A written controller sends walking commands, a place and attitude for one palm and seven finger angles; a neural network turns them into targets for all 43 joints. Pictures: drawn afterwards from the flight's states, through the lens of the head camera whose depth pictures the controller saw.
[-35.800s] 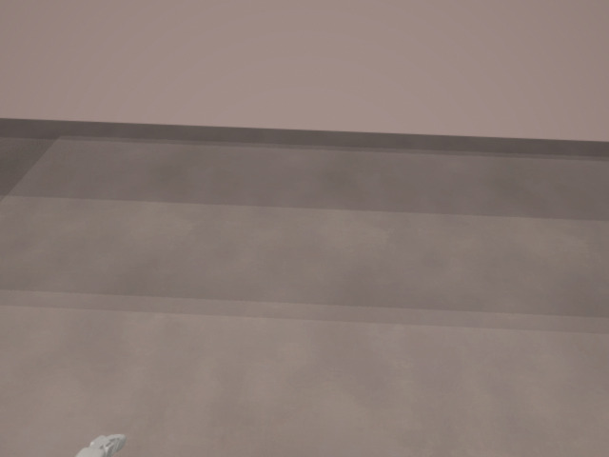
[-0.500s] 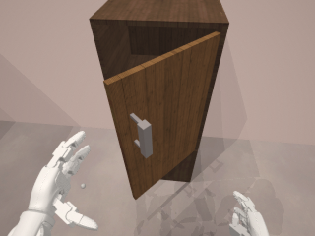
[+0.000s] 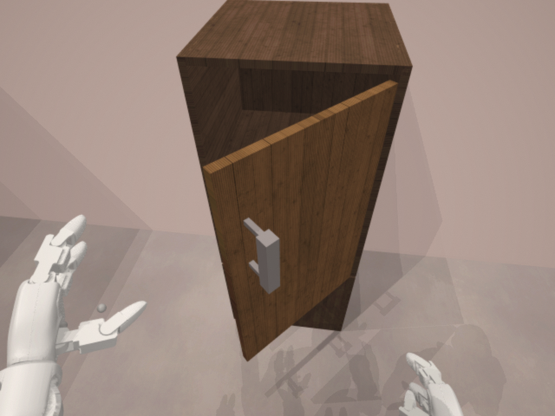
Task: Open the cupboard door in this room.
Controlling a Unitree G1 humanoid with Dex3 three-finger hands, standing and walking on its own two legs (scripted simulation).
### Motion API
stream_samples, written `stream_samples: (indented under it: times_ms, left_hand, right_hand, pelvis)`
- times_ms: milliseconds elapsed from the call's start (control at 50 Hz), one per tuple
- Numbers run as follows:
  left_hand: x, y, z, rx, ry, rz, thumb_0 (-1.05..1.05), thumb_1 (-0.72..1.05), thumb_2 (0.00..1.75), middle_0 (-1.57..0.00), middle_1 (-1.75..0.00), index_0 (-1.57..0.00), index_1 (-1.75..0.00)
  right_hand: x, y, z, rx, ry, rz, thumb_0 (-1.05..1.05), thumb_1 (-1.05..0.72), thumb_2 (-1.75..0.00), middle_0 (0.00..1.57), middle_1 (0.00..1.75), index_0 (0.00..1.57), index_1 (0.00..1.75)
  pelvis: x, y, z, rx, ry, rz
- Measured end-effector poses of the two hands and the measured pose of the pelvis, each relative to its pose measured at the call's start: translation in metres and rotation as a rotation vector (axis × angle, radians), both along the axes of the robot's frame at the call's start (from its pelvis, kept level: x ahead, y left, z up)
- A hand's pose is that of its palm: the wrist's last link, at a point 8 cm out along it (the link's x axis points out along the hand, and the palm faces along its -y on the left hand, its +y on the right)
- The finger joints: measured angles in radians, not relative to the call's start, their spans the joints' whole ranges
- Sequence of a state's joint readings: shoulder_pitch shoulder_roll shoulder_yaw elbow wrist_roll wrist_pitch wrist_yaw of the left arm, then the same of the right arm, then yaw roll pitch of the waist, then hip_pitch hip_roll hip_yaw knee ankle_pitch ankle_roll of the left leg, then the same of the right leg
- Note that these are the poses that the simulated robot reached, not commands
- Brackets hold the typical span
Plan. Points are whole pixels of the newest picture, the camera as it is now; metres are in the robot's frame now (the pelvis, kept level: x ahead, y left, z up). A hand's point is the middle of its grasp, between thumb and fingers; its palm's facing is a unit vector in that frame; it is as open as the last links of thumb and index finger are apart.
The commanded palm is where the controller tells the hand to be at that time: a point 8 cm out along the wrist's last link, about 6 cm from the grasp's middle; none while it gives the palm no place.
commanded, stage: draw the hand back to the body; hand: left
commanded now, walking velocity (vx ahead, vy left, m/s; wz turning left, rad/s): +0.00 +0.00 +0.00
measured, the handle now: (260, 255) +0.34 +0.07 +0.05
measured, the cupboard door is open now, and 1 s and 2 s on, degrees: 47 47 47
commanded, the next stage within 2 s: step back with the hand held close in 0.64 s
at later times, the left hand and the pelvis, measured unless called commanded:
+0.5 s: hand (84, 294) +0.20 +0.25 +0.15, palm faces +0.44 -0.81 -0.38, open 7.6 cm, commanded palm +0.15 +0.28 +0.16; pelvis +0.00 -0.02 +0.01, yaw +0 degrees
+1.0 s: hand (80, 303) +0.18 +0.24 +0.16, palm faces +0.36 -0.80 -0.48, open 7.4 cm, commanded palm +0.13 +0.29 +0.18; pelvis -0.02 -0.01 +0.01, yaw -1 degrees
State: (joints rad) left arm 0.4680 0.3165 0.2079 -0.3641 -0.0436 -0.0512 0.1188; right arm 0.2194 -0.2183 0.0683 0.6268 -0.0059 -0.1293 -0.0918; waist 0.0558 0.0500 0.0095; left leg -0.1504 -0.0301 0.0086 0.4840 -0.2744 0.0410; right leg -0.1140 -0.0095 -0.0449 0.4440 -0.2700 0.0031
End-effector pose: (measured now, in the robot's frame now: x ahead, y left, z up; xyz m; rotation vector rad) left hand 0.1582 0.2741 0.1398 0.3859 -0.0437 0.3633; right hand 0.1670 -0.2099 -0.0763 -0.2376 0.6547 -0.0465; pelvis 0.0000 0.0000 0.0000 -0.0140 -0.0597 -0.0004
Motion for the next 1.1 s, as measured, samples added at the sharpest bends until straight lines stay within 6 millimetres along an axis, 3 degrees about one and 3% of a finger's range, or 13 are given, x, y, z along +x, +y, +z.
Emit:
stream_samples:
  times_ms: [300,440,580,780,900,1100]
  left_hand:
    - [0.000,0.019,0.029,0.071,-0.069,0.084,0.01,0.66,0.80,-0.20,-0.30,-0.20,-0.30]
    - [-0.001,0.012,0.028,0.058,-0.070,0.087,0.01,0.82,0.87,-0.21,-0.30,-0.20,-0.30]
    - [-0.002,0.005,0.022,0.045,-0.047,0.075,0.02,0.88,0.89,-0.21,-0.30,-0.21,-0.30]
    - [-0.008,0.001,0.031,0.064,-0.077,0.072,0.02,0.89,0.90,-0.21,-0.30,-0.21,-0.30]
    - [-0.010,0.003,0.049,0.159,-0.120,0.032,0.02,0.89,0.90,-0.21,-0.30,-0.21,-0.30]
    - [-0.022,0.011,0.028,0.168,0.004,-0.041,0.02,0.89,0.90,-0.21,-0.30,-0.21,-0.30]
  right_hand:
    - [0.016,-0.017,0.006,-0.005,0.003,-0.017,0.01,-0.90,-0.90,0.20,0.30,0.20,0.30]
    - [0.015,-0.023,0.004,0.001,0.012,-0.018,0.01,-0.90,-0.90,0.20,0.30,0.20,0.30]
    - [0.010,-0.029,0.003,0.001,0.022,-0.029,0.01,-0.90,-0.90,0.20,0.30,0.20,0.30]
    - [0.004,-0.033,0.002,0.009,0.016,-0.037,0.01,-0.90,-0.90,0.20,0.30,0.20,0.30]
    - [-0.002,-0.038,0.005,0.002,0.029,-0.059,0.01,-0.90,-0.90,0.20,0.30,0.20,0.30]
    - [-0.032,-0.044,0.002,-0.031,0.088,-0.158,0.01,-0.90,-0.90,0.20,0.30,0.20,0.30]
  pelvis:
    - [0.007,-0.009,0.005,0.004,-0.018,-0.008]
    - [0.006,-0.014,0.006,0.006,-0.021,-0.007]
    - [0.004,-0.020,0.006,0.006,-0.026,-0.008]
    - [-0.001,-0.023,0.007,0.006,-0.035,-0.009]
    - [-0.009,-0.022,0.006,-0.008,0.017,-0.004]
    - [-0.030,-0.005,0.003,-0.004,0.058,-0.020]
